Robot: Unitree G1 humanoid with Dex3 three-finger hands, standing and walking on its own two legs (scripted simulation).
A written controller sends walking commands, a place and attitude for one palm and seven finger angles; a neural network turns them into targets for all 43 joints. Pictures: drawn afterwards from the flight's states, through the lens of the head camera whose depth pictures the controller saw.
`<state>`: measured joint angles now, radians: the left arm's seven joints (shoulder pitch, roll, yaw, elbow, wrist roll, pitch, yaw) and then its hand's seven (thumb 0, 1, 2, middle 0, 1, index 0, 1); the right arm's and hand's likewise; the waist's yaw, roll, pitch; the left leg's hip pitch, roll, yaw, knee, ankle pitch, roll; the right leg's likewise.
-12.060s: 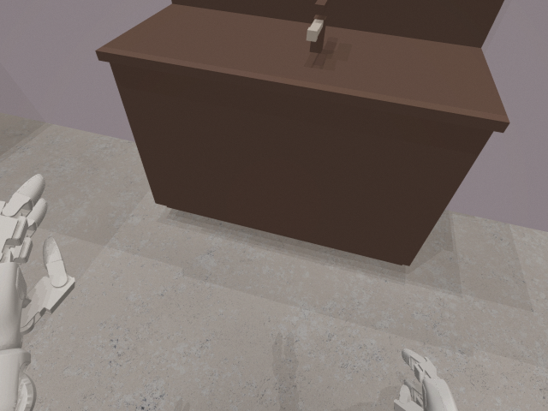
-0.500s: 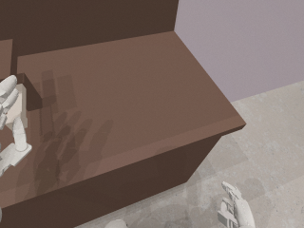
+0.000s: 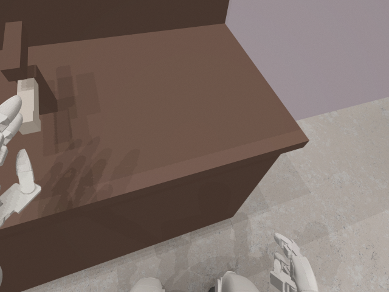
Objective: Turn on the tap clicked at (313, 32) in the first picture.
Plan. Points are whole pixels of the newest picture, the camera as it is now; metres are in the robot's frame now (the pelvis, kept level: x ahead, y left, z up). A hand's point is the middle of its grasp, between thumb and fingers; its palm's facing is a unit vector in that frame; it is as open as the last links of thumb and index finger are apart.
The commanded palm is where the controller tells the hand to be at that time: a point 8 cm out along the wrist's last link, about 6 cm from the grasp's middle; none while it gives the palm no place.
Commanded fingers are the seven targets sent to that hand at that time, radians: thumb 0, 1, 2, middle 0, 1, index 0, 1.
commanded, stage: shuffle to correct the standing spot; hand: left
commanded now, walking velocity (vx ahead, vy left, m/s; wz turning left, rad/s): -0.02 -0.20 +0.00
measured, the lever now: (27, 122) +0.34 +0.33 +0.13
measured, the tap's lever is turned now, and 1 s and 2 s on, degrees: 0 0 0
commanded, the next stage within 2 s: come to a stop and stand still in 0.12 s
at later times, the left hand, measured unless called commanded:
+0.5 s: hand (68, 231) +0.17 +0.18 +0.17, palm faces +0.41 -0.79 -0.46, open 7.4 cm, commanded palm +0.10 +0.23 +0.18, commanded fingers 0.00 0.90 0.90 -0.20 -0.30 -0.20 -0.30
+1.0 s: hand out of the picture +0.10 +0.20 +0.19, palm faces +0.45 -0.76 -0.46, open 7.4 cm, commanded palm +0.03 +0.24 +0.18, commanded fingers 0.00 0.90 0.90 -0.20 -0.30 -0.20 -0.30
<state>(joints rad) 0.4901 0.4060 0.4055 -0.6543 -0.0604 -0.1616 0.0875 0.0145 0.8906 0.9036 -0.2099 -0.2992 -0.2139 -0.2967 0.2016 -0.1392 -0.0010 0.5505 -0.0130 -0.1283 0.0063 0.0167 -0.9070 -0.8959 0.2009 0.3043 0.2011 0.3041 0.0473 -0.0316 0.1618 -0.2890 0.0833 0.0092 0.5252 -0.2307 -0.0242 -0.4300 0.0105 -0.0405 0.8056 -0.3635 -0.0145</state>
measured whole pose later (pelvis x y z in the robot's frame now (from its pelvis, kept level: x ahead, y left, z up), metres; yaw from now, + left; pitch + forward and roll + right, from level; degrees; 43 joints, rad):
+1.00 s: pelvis -0.10 -0.05 -0.02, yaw +6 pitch -3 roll -1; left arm 0.44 0.43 0.43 -0.57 -0.06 -0.20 0.12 0.01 0.89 0.90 -0.21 -0.30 -0.22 -0.30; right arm 0.19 -0.19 -0.02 0.59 0.04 -0.07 0.00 0.02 -0.91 -0.90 0.20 0.30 0.20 0.30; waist -0.04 0.02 0.11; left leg -0.34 -0.02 -0.02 0.93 -0.42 0.01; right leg -0.33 0.03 -0.11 0.59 -0.21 -0.08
